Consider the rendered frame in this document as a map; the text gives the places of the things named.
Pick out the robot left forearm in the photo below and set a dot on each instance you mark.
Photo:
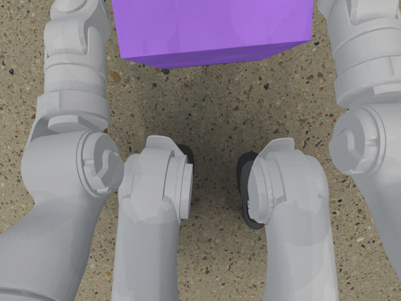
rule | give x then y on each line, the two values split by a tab
75	70

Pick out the carton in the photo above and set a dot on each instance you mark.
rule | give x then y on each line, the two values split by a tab
183	33

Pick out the robot right upper arm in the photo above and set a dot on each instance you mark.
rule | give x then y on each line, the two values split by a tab
366	144

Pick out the robot left upper arm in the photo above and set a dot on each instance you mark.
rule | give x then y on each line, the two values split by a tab
43	256

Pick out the robot left shin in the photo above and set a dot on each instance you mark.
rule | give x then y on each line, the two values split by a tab
154	142

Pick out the robot right forearm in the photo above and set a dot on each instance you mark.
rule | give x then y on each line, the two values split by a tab
365	37

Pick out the right robot thigh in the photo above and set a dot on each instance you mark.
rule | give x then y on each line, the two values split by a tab
301	258

